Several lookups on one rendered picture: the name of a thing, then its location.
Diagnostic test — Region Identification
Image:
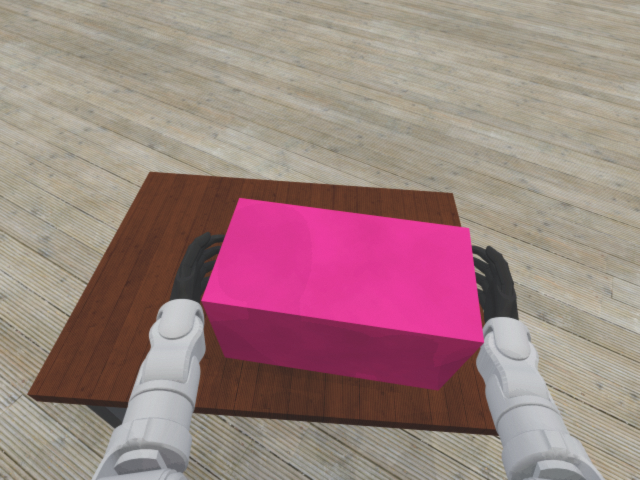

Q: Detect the robot right hand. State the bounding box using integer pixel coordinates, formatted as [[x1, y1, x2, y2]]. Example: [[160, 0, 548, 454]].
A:
[[471, 245, 519, 324]]

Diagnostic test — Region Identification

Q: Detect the carton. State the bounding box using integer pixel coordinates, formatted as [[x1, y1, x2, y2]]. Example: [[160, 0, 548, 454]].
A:
[[201, 198, 484, 390]]

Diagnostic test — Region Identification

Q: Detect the robot left hand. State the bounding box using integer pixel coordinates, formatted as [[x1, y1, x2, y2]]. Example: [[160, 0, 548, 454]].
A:
[[170, 232, 225, 304]]

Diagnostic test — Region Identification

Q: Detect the table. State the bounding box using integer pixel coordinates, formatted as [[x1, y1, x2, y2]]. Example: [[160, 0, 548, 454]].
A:
[[27, 172, 499, 436]]

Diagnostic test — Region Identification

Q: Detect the robot right forearm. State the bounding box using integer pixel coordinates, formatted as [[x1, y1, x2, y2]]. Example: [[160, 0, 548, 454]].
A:
[[476, 317, 605, 480]]

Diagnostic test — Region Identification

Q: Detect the robot left forearm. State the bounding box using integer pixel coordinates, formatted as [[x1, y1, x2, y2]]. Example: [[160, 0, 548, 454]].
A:
[[92, 299, 206, 480]]

